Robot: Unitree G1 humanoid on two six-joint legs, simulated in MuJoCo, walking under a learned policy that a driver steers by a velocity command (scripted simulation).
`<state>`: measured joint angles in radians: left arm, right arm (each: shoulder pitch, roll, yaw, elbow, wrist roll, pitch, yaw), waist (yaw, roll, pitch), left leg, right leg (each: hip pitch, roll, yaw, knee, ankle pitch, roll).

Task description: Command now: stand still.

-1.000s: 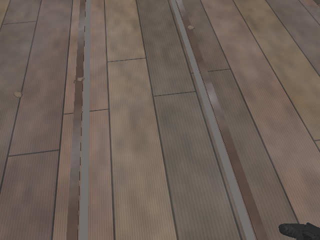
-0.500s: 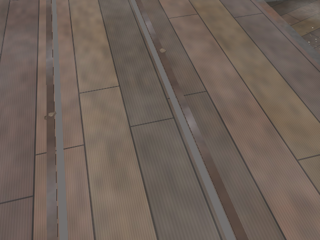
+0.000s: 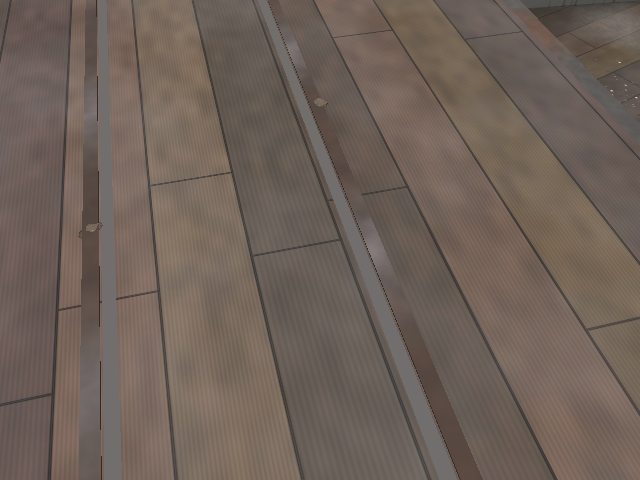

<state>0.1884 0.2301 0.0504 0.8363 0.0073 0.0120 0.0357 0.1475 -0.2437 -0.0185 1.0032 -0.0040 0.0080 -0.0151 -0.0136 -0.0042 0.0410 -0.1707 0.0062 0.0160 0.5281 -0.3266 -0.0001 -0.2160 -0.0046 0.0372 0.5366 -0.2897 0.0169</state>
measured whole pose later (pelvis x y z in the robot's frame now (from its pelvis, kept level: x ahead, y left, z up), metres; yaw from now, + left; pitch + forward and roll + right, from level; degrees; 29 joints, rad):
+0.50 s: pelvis -0.01 +0.01 +0.00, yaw +0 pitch -2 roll +0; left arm 0.21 0.21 0.04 1.06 0.00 0.01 0.05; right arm 0.22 -0.21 -0.01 1.09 0.00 0.00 -0.03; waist -0.01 0.00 0.04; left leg -0.17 0.00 0.02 0.49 -0.29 0.01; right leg -0.21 -0.01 0.04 0.49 -0.24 0.03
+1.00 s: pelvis -0.01 +0.01 +0.00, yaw +0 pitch -1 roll +0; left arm 0.23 0.19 0.02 1.13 0.00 0.01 0.05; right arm 0.29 -0.19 0.00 1.09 0.00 -0.01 -0.03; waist 0.00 0.00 0.03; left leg -0.18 -0.01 0.02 0.48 -0.28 0.01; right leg -0.22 -0.02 0.04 0.48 -0.24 0.03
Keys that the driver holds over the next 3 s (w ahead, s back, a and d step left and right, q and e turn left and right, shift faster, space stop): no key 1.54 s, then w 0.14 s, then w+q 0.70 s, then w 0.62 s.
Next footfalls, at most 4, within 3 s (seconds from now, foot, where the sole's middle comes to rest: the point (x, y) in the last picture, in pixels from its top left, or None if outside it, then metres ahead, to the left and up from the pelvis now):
2.28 left None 0.39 0.14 -0.77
2.82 right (293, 375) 0.76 0.08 -0.77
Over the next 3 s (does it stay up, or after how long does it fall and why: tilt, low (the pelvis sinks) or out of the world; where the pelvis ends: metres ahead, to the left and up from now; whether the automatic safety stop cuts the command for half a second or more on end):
stays up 0.65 0.12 0.01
